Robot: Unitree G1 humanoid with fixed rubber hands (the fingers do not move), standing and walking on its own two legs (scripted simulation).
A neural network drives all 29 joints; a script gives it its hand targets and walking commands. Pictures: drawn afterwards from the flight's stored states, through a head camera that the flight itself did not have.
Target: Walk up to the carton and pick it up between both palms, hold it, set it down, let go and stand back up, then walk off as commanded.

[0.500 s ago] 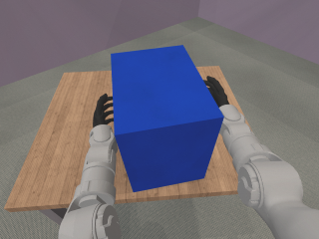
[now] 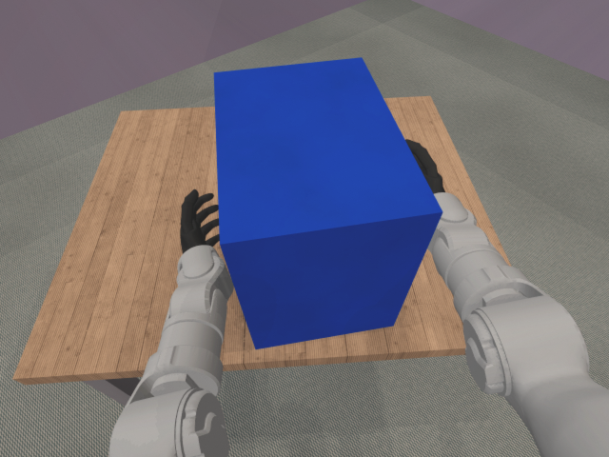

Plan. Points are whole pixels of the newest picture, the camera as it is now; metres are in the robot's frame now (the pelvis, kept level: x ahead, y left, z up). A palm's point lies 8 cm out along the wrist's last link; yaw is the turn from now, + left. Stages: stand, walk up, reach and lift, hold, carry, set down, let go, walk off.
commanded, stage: set down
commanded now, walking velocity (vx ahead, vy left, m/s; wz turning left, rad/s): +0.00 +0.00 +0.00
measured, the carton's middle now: (308, 205) +0.46 +0.06 +0.05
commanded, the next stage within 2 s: none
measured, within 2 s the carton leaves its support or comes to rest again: neither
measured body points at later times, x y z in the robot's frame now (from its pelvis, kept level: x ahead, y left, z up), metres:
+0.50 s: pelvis -0.01 +0.00 +0.00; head +0.04 -0.01 +0.45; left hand +0.36 +0.21 +0.07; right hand +0.46 -0.14 +0.08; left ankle +0.02 +0.15 -0.74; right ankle -0.01 -0.08 -0.74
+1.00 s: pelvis -0.03 +0.00 +0.00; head +0.01 +0.00 +0.45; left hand +0.32 +0.22 +0.08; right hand +0.41 -0.17 +0.05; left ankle +0.02 +0.15 -0.74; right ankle -0.01 -0.08 -0.74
